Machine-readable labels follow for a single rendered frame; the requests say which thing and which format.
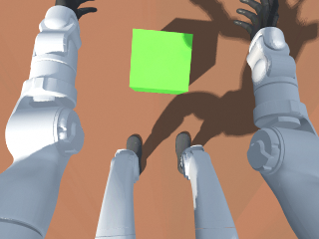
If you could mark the right robot forearm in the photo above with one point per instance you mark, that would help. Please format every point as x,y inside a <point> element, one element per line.
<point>275,86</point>

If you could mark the left robot hand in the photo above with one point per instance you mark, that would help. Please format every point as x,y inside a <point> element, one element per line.
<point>74,4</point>

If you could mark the robot right foot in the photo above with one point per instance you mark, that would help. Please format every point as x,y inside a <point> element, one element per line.
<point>182,142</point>

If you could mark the robot left upper arm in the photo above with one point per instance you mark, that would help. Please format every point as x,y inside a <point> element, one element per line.
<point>41,140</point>

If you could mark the robot left foot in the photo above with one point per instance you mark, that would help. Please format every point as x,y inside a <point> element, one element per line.
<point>134,144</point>

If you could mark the left robot forearm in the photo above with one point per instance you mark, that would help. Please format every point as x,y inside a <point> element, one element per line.
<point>54,63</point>

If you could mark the carton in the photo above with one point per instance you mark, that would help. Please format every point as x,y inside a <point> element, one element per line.
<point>160,61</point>

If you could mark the right robot hand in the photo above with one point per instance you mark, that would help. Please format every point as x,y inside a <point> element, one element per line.
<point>267,15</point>

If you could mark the robot right upper arm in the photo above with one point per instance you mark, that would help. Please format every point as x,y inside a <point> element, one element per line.
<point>288,160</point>

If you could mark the robot foot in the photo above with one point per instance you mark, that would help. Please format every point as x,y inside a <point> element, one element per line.
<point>182,142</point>
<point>134,144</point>

